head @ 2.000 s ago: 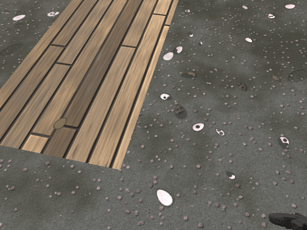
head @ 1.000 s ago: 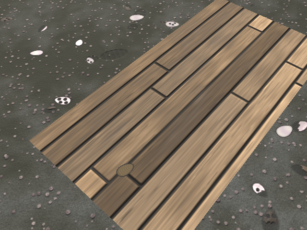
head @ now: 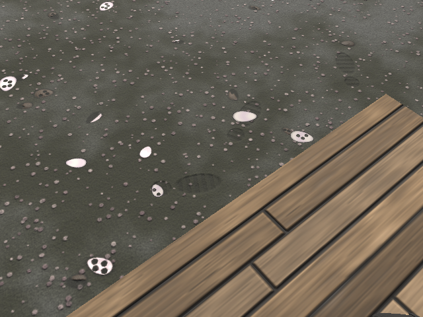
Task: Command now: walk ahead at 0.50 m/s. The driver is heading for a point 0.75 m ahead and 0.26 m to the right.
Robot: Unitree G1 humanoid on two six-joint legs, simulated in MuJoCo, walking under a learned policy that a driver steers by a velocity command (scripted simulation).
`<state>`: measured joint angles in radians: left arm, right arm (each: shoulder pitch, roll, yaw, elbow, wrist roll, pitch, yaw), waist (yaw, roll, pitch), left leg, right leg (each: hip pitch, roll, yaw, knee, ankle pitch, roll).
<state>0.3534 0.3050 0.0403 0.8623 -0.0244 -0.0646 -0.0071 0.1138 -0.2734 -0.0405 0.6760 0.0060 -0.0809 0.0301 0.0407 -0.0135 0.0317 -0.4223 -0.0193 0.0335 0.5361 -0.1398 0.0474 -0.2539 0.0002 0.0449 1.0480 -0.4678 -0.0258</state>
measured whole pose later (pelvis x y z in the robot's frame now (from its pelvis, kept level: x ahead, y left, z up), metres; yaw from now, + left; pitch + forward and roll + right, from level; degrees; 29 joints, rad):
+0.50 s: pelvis +0.28 -0.05 -0.01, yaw -11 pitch +3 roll +1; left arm 0.08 0.28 0.05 0.69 -0.02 -0.06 -0.05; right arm 0.32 -0.30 -0.06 0.86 -0.01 -0.05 -0.02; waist -0.04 -0.01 0.04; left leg -0.07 0.04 0.11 0.79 -0.48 -0.02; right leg -0.52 0.03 -0.04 0.62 -0.14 -0.09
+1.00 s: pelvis +0.57 -0.09 +0.00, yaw -28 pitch +2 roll +1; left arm 0.37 0.30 0.07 0.74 -0.03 -0.02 0.02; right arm 0.09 -0.28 -0.05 0.69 0.00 -0.12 0.02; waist 0.05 -0.03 0.01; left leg -0.43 -0.03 0.00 0.54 -0.15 0.01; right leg -0.26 0.08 0.18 0.98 -0.51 -0.04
